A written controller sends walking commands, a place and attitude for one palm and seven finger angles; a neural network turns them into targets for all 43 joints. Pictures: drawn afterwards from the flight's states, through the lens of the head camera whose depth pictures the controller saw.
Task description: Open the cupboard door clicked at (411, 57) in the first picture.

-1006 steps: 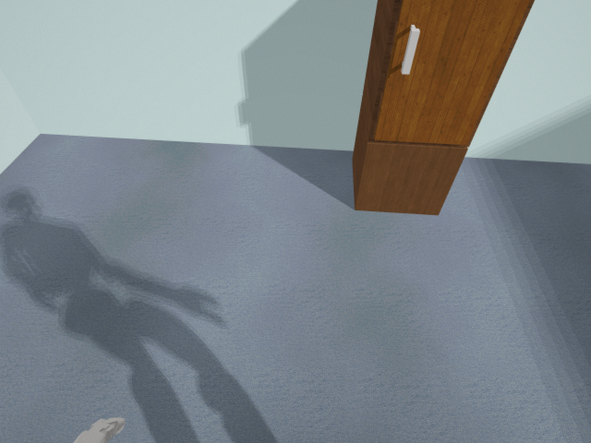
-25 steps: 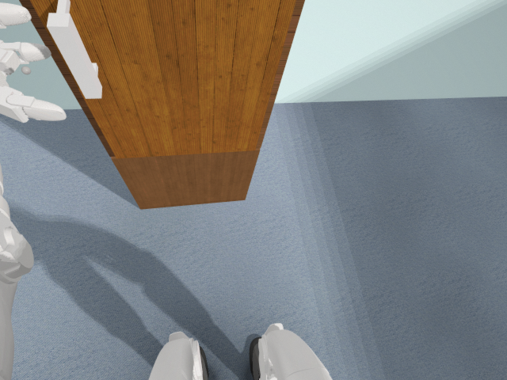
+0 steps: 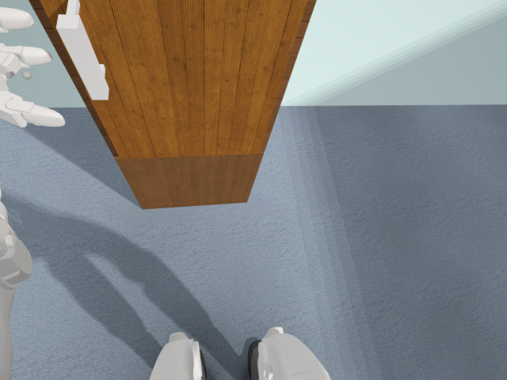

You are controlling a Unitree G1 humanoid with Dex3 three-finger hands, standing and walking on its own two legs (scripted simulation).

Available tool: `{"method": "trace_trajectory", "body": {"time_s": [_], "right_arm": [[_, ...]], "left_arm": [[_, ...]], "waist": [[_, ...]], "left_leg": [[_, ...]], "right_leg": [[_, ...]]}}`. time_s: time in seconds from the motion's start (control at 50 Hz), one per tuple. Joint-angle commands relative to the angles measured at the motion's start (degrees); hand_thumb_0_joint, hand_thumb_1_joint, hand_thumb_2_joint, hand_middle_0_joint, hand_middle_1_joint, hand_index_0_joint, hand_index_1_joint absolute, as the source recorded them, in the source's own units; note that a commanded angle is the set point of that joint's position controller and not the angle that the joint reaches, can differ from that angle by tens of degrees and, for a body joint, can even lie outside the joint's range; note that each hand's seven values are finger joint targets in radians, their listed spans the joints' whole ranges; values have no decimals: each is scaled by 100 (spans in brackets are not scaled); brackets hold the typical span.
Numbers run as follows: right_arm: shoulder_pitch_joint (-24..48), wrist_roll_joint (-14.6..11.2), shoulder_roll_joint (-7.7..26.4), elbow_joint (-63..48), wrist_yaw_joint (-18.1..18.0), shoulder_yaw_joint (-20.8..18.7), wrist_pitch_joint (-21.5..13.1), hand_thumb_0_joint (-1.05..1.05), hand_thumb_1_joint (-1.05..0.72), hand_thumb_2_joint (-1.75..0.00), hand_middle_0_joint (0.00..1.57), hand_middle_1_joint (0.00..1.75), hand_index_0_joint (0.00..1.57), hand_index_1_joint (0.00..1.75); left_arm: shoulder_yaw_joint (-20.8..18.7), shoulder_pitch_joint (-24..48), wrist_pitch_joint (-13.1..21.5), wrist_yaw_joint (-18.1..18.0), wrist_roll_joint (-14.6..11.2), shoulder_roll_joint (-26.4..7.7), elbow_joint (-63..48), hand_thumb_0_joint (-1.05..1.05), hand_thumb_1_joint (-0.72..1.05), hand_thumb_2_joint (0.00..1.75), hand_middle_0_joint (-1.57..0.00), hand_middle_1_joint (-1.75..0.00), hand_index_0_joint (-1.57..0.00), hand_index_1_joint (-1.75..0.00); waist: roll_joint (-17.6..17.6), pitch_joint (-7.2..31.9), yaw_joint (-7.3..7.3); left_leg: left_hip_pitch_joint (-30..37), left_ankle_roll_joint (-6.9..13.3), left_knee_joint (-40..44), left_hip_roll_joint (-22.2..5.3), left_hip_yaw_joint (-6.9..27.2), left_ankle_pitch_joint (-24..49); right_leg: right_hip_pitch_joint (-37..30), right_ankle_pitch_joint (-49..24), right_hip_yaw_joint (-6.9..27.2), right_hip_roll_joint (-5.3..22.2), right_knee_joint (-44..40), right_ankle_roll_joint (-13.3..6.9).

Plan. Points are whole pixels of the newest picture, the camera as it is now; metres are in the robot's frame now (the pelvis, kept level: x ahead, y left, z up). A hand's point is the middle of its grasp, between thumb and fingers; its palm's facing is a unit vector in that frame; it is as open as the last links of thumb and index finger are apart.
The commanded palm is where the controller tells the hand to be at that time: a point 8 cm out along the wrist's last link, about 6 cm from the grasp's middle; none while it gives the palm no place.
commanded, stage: move the hooked fingers beside the handle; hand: left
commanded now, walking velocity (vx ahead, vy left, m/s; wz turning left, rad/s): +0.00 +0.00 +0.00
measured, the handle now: (87, 51) +0.59 +0.19 +0.08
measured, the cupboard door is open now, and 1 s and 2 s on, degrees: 0 0 0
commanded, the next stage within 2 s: slide the fingers in behind the handle in 0.68 s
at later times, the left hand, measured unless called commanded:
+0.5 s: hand (20, 81) +0.51 +0.26 +0.10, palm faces -0.01 -1.00 -0.02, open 14.0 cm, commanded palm +0.51 +0.29 +0.08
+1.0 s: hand (44, 73) +0.53 +0.23 +0.09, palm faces -0.03 -1.00 -0.01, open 14.0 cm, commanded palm +0.51 +0.27 +0.08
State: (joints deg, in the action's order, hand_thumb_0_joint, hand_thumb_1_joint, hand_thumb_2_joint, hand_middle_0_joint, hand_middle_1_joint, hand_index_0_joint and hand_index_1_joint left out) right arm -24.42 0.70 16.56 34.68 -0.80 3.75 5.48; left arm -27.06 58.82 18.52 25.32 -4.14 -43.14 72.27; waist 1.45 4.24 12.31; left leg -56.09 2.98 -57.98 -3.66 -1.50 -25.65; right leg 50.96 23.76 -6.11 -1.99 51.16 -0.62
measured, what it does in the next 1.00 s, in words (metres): stands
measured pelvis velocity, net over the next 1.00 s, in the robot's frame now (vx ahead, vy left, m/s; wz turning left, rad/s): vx -0.01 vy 0.01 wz -0.01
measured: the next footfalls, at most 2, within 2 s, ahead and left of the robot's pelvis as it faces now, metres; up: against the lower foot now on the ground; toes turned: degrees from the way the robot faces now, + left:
none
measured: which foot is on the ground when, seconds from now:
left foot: down 0.00-1.00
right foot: down 0.00-1.00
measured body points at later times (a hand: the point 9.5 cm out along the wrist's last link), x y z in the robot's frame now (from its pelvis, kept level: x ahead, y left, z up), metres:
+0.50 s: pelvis -0.01 +0.00 +0.00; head +0.14 +0.03 +0.42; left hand +0.51 +0.31 +0.10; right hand -0.04 -0.26 -0.10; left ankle +0.01 +0.08 -0.68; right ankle +0.00 -0.12 -0.68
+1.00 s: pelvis -0.01 +0.01 +0.00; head +0.15 +0.04 +0.42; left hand +0.53 +0.29 +0.10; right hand -0.05 -0.25 -0.10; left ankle +0.01 +0.08 -0.68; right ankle +0.00 -0.12 -0.68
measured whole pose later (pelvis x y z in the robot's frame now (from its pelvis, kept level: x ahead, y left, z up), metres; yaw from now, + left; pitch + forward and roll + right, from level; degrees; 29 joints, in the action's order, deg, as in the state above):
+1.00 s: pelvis -0.01 +0.01 +0.00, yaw -1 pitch +24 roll -5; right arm -26.2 1.1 15.6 35.2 0.0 4.2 5.4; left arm -26.8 58.8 18.2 22.8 -4.2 -40.7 70.2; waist 2.3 4.6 12.8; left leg -57.8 3.5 -59.1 -3.7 -2.1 -25.6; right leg 52.9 23.4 -5.4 -2.0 52.2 -0.1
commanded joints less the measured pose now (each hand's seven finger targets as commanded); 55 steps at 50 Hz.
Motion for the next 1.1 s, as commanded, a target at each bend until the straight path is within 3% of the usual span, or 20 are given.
{"method": "trace_trajectory", "body": {"time_s": [0.0, 0.04, 0.16, 0.18, 0.24, 0.26, 0.36, 0.4, 0.46, 0.5, 0.6, 0.66, 0.7, 0.78, 0.86, 0.88, 0.92, 0.98, 1.04, 1.08], "right_arm": [[-1304, 59, 1165, -31, -90, -442, -8, 0, -90, -90, 20, 30, 20, 30], [-1285, 59, 1171, -86, -80, -439, -17, 0, -90, -90, 20, 30, 20, 30], [-1219, 64, 1164, -249, -66, -441, -53, 0, -90, -90, 20, 30, 20, 30], [-1186, 48, 1135, -255, -43, -417, -40, 0, -90, -90, 20, 30, 20, 30], [-1172, 25, 1162, -264, -43, -430, -21, 0, -90, -90, 20, 30, 20, 30], [-1178, 14, 1180, -294, -62, -431, -21, 0, -90, -90, 20, 30, 20, 30], [-1187, -14, 1155, -186, -90, -413, -7, 0, -90, -90, 20, 30, 20, 30], [-1177, -13, 1196, -137, -112, -400, -20, 0, -90, -90, 20, 30, 20, 30], [-1208, -6, 1193, -115, -137, -399, -52, 0, -90, -90, 20, 30, 20, 30], [-1199, 9, 1190, -60, -132, -398, -77, 0, -90, -90, 20, 30, 20, 30], [-1245, 56, 1228, -63, -141, -386, -134, 0, -90, -90, 20, 30, 20, 30], [-1250, 66, 1210, -77, -111, -362, -122, 0, -90, -90, 20, 30, 20, 30], [-1244, 62, 1242, -79, -115, -360, -101, 0, -90, -90, 20, 30, 20, 30], [-1297, 69, 1224, -113, -97, -377, -84, 0, -90, -90, 20, 30, 20, 30], [-1365, 82, 1197, -80, -59, -428, -72, 0, -90, -90, 20, 30, 20, 30], [-1371, 83, 1208, -76, -55, -436, -58, 0, -90, -90, 20, 30, 20, 30], [-1366, 78, 1169, -75, -33, -450, -38, 0, -90, -90, 20, 30, 20, 30], [-1340, 81, 1120, -95, 19, -453, -28, 0, -90, -90, 20, 30, 20, 30], [-1316, 61, 1118, -114, 24, -447, -16, 0, -90, -90, 20, 30, 20, 30], [-1299, 70, 1086, -113, 24, -452, -44, 0, -90, -90, 20, 30, 20, 30]], "left_arm": [[16, 2422, 264, -73, -136, -1220, -1133, 0, -50, 30, -30, -120, -30, -120], [-137, 2424, 298, -164, -134, -1384, -1167, 0, -50, 30, -30, -120, -30, -120], [-624, 2220, 491, -372, 9, -2033, -1498, 0, -50, 30, -30, -120, -30, -120], [-497, 2197, 486, -364, 22, -1899, -1435, 0, -50, 30, -30, -120, -30, -120], [-502, 2105, 441, -272, -21, -1909, -1376, 0, -50, 30, -30, -120, -30, -120], [-558, 2012, 440, -213, -55, -1965, -1352, 0, -50, 30, -30, -120, -30, -120], [-66, 2101, 349, 51, -214, -1302, -1102, 0, -50, 30, -30, -120, -30, -120], [-86, 2154, 307, 90, -252, -1380, -916, 0, -50, 30, -30, -120, -30, -120], [-61, 2341, 366, 63, -250, -1368, -997, 0, -50, 30, -30, -120, -30, -120], [9, 2506, 400, -17, -201, -1310, -940, 0, -50, 30, -30, -120, -30, -120], [-318, 2876, 529, -215, -55, -1877, -1194, 0, -50, 30, -30, -120, -30, -120], [-229, 2816, 513, -272, 19, -1767, -1106, 0, -50, 30, -30, -120, -30, -120], [-315, 2810, 431, -301, 70, -1945, -1012, 0, -50, 30, -30, -120, -30, -120], [-198, 2676, 365, -261, 28, -1694, -1171, 0, -50, 30, -30, -120, -30, -120], [-64, 2571, 339, -227, -115, -1292, -1339, 0, -50, 30, -30, -120, -30, -120], [-166, 2500, 333, -233, -145, -1376, -1402, 0, -50, 30, -30, -120, -30, -120], [-93, 2374, 301, -250, -176, -1177, -1402, 0, -50, 30, -30, -120, -30, -120], [17, 2258, 303, -367, -194, -922, -1493, 0, -50, 30, -30, -120, -30, -120], [-93, 2166, 282, -554, -123, -1059, -1234, 0, -50, 30, -30, -120, -30, -120], [-34, 2389, 382, -652, -70, -998, -1395, 0, -50, 30, -30, -120, -30, -120]], "waist": [[1356, 2785, 138], [1114, 2828, 107], [1252, 3229, -120], [1380, 3165, -116], [1087, 3027, -66], [1095, 3084, -120], [1102, 2674, 85], [894, 2441, 134], [1110, 2507, 111], [1136, 2447, 181], [1386, 2965, 115], [1541, 2997, 98], [1392, 2939, 127], [1541, 3248, 72], [1329, 3236, 131], [1350, 3316, 76], [1240, 3212, 70], [1361, 3022, 22], [881, 2568, 50], [1072, 2708, 42]], "left_leg": [[3294, -167, 449, -4, 729, 3205], [3055, -132, 443, 30, 683, 3037], [2927, -125, 381, 71, 585, 3261], [2965, -149, 405, 70, 578, 3246], [2760, -102, 444, 73, 527, 2943], [2787, -105, 440, 82, 533, 3028], [2887, -92, 496, 64, 574, 2755], [2668, -79, 516, 55, 586, 2430], [2750, -96, 516, 65, 635, 2393], [2798, -123, 496, 36, 709, 2298], [2888, -151, 386, 36, 760, 2461], [3019, -189, 366, 28, 810, 2631], [2877, -177, 354, 10, 809, 2524], [3183, -207, 352, 0, 827, 2906], [3376, -200, 356, -29, 853, 3197], [3366, -210, 367, -27, 837, 3266], [3307, -200, 385, -13, 802, 3280], [3318, -209, 438, -4, 768, 3294], [2770, -130, 514, 33, 679, 2648], [2848, -138, 495, 63, 663, 2690]], "right_leg": [[-72, -1713, 256, -217, -393, -53], [-301, -1782, 288, -221, -380, -46], [-814, -2215, 362, -223, -230, -70], [-749, -2153, 353, -224, -258, -56], [-894, -2090, 375, -240, -335, -28], [-963, -2165, 384, -248, -313, -58], [-511, -1839, 331, -255, -423, -49], [-396, -1579, 326, -245, -472, -26], [-240, -1426, 321, -227, -419, -70], [32, -1218, 288, -221, -401, -57], [-45, -1277, 304, -204, -255, -72], [77, -1275, 259, -222, -199, -91], [58, -1257, 255, -214, -216, -54], [22, -1443, 230, -229, -206, -61], [6, -1609, 200, -268, -260, -61], [-75, -1684, 204, -267, -267, -50], [-147, -1747, 196, -273, -284, -49], [-117, -1717, 187, -278, -324, -57], [-282, -1557, 219, -272, -391, -32], [-310, -1615, 253, -257, -342, -48]]}}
